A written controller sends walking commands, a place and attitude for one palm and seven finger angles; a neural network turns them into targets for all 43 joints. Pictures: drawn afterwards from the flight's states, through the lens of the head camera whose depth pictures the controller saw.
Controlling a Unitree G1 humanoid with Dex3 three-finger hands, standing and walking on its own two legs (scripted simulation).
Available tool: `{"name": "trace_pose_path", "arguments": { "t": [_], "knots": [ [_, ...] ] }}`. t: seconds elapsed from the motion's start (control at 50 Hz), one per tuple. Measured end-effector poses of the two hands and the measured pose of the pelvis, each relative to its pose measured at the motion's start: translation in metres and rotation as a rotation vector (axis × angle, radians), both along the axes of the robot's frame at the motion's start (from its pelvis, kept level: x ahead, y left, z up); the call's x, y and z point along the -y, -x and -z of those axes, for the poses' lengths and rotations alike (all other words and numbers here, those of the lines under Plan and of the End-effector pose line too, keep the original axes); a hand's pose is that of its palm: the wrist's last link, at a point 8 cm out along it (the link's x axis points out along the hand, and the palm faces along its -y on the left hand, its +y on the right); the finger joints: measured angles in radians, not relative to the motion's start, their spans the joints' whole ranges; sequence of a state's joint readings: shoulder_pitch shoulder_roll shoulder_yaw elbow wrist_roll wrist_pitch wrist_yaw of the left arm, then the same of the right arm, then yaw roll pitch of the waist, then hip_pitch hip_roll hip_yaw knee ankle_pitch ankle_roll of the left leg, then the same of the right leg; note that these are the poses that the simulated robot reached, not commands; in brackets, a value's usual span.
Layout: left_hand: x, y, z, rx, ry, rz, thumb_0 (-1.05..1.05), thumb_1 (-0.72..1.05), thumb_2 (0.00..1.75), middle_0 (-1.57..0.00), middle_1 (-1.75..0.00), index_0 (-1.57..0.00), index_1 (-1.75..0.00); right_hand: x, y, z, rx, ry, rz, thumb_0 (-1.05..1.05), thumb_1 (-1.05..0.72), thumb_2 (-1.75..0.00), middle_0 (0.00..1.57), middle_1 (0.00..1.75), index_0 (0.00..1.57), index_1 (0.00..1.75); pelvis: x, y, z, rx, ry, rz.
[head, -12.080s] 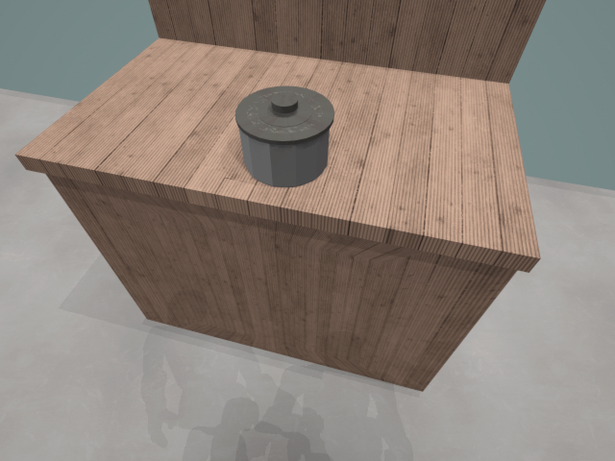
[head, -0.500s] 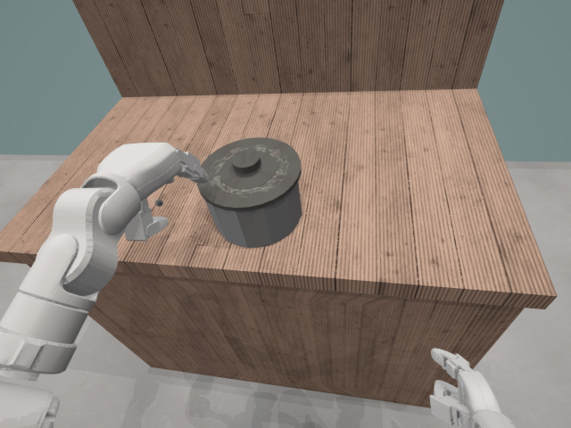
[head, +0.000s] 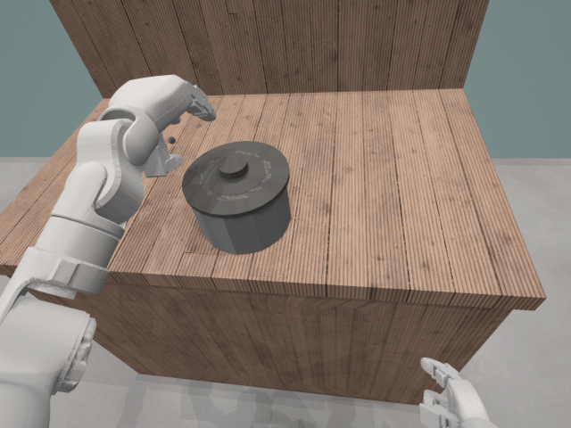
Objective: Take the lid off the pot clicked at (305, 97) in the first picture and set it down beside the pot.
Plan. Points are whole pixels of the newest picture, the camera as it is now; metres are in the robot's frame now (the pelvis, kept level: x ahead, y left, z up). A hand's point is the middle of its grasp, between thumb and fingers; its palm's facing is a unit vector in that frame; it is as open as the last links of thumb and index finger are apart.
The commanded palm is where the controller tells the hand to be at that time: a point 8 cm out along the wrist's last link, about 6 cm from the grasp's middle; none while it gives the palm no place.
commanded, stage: move the open hand above the knob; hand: left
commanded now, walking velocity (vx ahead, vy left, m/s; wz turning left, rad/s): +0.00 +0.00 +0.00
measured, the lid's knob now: (233, 166) +0.48 +0.10 +0.12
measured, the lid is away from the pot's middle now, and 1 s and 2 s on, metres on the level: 0.00 0.00 0.00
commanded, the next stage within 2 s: none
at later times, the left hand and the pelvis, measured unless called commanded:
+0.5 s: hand (238, 152) +0.44 +0.08 +0.18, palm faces -0.17 +0.05 -0.98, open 10.1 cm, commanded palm +0.43 +0.10 +0.26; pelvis +0.01 +0.01 +0.00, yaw +0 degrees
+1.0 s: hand (208, 138) +0.46 +0.12 +0.19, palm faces -0.19 -0.03 -0.98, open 10.1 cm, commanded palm +0.43 +0.11 +0.26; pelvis +0.01 -0.01 +0.00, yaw +0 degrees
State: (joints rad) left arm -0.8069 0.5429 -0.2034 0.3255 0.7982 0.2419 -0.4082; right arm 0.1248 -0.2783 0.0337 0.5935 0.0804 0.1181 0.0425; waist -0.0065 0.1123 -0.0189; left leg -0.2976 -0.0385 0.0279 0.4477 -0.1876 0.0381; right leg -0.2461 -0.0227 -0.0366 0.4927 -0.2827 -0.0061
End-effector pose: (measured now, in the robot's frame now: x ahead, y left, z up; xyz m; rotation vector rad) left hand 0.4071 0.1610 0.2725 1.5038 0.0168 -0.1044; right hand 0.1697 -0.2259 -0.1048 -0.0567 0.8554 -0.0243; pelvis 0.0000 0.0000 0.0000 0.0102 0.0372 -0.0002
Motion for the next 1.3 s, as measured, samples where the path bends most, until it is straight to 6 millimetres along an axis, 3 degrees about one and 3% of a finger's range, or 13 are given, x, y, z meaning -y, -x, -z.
{"name": "trace_pose_path", "arguments": {
  "t": [0.14,0.22,0.3,0.36,0.44,0.52,0.62,0.78,0.92,1.0,1.08,1.22,1.3],
  "knots": [
    [0.037,0.006,0.053,-0.145,-0.064,0.111,0.00,-0.33,1.55,-0.85,-0.08,-0.85,-0.08,0.001,0.005,0.005,-0.049,-0.004,0.008,0.01,-0.91,-0.90,0.19,0.30,0.20,0.30,-0.005,-0.003,0.001,0.003,0.002,-0.004],
    [0.058,-0.002,0.029,-0.059,-0.105,0.212,0.00,-0.33,1.54,-0.86,-0.08,-0.86,-0.08,0.002,0.006,0.004,-0.021,0.034,0.025,0.01,-0.91,-0.90,0.19,0.30,0.20,0.30,-0.006,-0.002,0.001,0.009,0.002,-0.001],
    [0.045,-0.030,0.000,0.007,-0.003,0.075,0.00,-0.34,1.54,-0.86,-0.08,-0.86,-0.08,0.001,0.015,0.006,-0.049,0.022,0.040,0.01,-0.91,-0.90,0.19,0.30,0.20,0.30,-0.006,-0.004,0.001,-0.016,-0.002,0.008],
    [0.041,-0.038,0.012,-0.034,-0.004,0.002,0.00,-0.33,1.54,-0.85,-0.08,-0.86,-0.08,0.002,0.024,0.010,-0.085,-0.005,0.046,0.01,-0.91,-0.90,0.19,0.30,0.20,0.30,-0.005,-0.006,0.001,-0.033,-0.003,0.011],
    [0.065,-0.027,0.044,-0.111,-0.061,0.093,0.00,-0.33,1.55,-0.85,-0.08,-0.85,-0.08,0.004,0.028,0.014,-0.117,-0.012,0.050,0.01,-0.91,-0.90,0.19,0.30,0.20,0.30,-0.006,-0.007,0.001,-0.030,-0.001,0.006],
    [0.083,-0.026,0.031,-0.077,-0.092,0.178,0.00,-0.33,1.54,-0.86,-0.08,-0.86,-0.08,0.006,0.026,0.015,-0.093,0.013,0.063,0.01,-0.91,-0.90,0.19,0.30,0.20,0.30,-0.005,-0.008,0.001,-0.013,-0.002,0.006],
    [0.065,-0.048,0.002,-0.027,0.001,0.033,0.00,-0.34,1.54,-0.86,-0.08,-0.86,-0.08,0.009,0.030,0.014,-0.092,0.009,0.076,0.01,-0.91,-0.90,0.19,0.30,0.20,0.30,-0.001,-0.009,0.001,-0.027,-0.009,0.020],
    [0.066,-0.027,0.047,-0.148,-0.066,0.086,0.00,-0.33,1.54,-0.85,-0.08,-0.86,-0.08,0.017,0.023,0.011,-0.089,0.012,0.066,0.01,-0.91,-0.90,0.19,0.30,0.20,0.30,0.004,-0.010,0.001,-0.012,-0.005,0.009],
    [0.047,-0.042,0.008,-0.055,-0.022,0.010,0.00,-0.34,1.54,-0.86,-0.08,-0.86,-0.08,0.022,0.012,0.004,-0.046,0.050,0.064,0.01,-0.91,-0.90,0.19,0.30,0.20,0.30,0.007,-0.009,0.000,-0.017,-0.006,0.003],
    [0.038,-0.040,0.023,-0.110,-0.037,-0.044,0.00,-0.33,1.54,-0.85,-0.08,-0.86,-0.08,0.022,0.011,0.004,-0.057,0.023,0.054,0.01,-0.91,-0.90,0.19,0.30,0.20,0.30,0.007,-0.010,0.000,-0.027,-0.005,0.002],
    [0.057,-0.026,0.046,-0.170,-0.073,0.073,0.00,-0.33,1.54,-0.85,-0.08,-0.85,-0.08,0.018,0.005,0.004,-0.057,0.028,0.044,0.01,-0.91,-0.90,0.19,0.30,0.20,0.30,0.004,-0.010,0.001,-0.015,-0.002,-0.006],
    [0.056,-0.040,0.008,-0.056,-0.028,0.070,0.00,-0.34,1.54,-0.86,-0.08,-0.86,-0.08,0.009,0.005,0.004,-0.041,0.033,0.044,0.01,-0.91,-0.90,0.19,0.30,0.20,0.30,0.001,-0.009,0.000,-0.017,-0.004,0.000],
    [0.042,-0.043,0.016,-0.073,-0.012,-0.009,0.00,-0.33,1.54,-0.85,-0.08,-0.86,-0.08,0.004,0.013,0.008,-0.069,-0.006,0.042,0.01,-0.91,-0.90,0.19,0.30,0.20,0.30,0.000,-0.010,0.000,-0.032,-0.005,0.009]
  ]
}}
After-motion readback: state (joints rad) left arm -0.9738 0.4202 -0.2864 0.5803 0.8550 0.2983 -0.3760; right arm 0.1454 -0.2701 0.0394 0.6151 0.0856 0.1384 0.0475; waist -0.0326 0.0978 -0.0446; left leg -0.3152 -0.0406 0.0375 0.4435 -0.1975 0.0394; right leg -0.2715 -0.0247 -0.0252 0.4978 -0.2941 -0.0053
